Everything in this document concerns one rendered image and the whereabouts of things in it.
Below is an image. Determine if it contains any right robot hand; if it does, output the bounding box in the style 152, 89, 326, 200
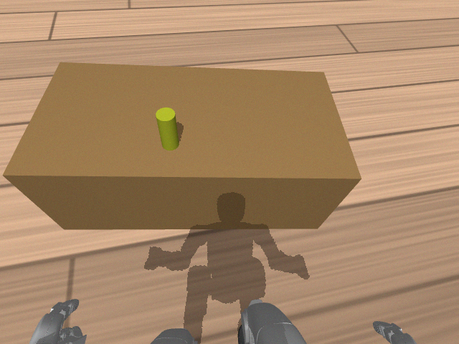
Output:
373, 321, 416, 344

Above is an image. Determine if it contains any left robot hand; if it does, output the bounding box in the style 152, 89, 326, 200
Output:
29, 299, 87, 344

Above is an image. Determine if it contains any can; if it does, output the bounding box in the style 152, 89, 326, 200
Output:
156, 107, 179, 151

